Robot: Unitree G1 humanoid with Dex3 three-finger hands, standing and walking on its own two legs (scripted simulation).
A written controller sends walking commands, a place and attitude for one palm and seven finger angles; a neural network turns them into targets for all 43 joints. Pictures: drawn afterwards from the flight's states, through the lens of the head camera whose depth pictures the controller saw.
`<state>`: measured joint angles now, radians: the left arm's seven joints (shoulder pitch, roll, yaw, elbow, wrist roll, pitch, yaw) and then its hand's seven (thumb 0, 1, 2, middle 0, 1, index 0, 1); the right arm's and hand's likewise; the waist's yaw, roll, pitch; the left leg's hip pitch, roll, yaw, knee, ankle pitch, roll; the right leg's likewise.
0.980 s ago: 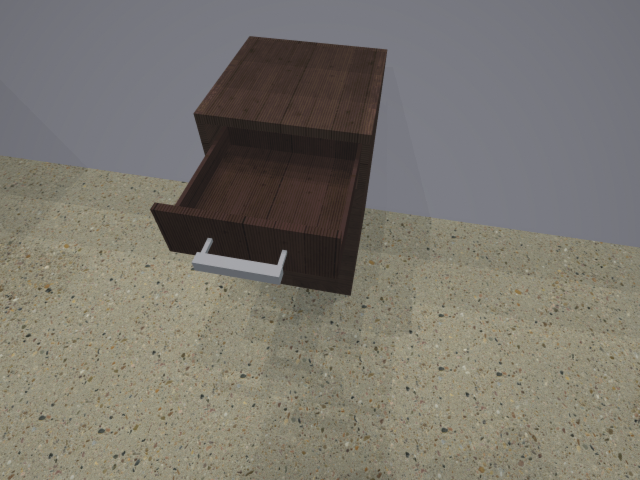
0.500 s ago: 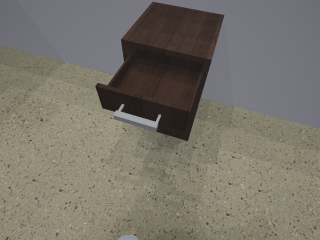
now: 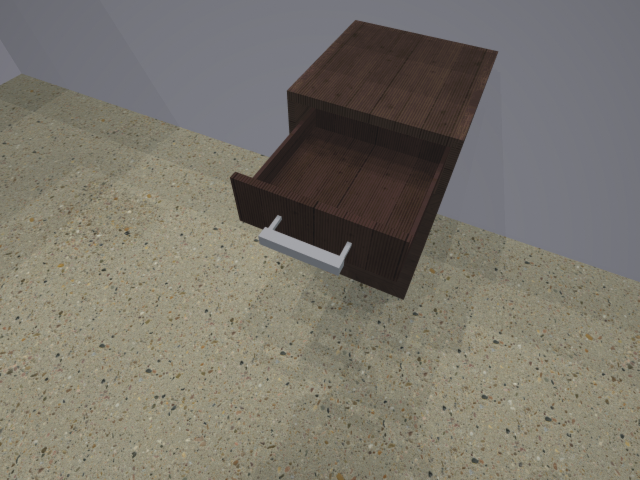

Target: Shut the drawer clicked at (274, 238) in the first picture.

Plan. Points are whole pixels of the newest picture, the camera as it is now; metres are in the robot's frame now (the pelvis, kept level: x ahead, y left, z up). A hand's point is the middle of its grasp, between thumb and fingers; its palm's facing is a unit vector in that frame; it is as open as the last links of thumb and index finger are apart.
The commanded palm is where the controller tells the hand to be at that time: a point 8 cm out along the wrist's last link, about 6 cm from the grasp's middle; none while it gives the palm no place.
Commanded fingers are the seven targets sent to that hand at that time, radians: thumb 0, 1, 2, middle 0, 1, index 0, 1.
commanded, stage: look at it before walking up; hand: left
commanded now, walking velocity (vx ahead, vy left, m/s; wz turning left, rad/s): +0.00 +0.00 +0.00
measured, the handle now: (306, 242) +0.56 +0.08 -0.16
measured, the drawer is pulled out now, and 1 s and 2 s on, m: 0.30 0.30 0.30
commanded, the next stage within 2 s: turn to face it in 0.56 s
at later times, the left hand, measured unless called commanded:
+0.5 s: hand out of the picture -0.03 +0.16 -0.17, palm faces +0.04 -0.98 -0.18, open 7.4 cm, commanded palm none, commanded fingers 0.00 0.90 0.90 -0.20 -0.30 -0.20 -0.30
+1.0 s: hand out of the picture -0.02 +0.17 -0.17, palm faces -0.03 -0.98 -0.18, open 7.4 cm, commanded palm none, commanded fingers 0.00 0.90 0.90 -0.20 -0.30 -0.20 -0.30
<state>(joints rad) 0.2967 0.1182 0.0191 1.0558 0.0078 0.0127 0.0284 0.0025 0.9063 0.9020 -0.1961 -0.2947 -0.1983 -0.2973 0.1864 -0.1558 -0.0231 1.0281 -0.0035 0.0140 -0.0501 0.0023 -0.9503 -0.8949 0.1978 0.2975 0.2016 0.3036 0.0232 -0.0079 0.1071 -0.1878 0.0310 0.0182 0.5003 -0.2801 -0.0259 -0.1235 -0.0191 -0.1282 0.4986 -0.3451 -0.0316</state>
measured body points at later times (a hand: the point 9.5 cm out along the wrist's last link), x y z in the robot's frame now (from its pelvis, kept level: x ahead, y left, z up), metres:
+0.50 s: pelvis -0.01 +0.00 +0.01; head +0.01 +0.00 +0.45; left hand -0.03 +0.21 -0.15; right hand -0.06 -0.19 -0.16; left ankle -0.01 +0.14 -0.74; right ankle -0.04 -0.09 -0.74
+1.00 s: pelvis -0.01 +0.01 +0.00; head +0.02 -0.01 +0.45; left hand -0.02 +0.22 -0.16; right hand -0.04 -0.21 -0.17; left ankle -0.01 +0.14 -0.74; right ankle -0.04 -0.09 -0.74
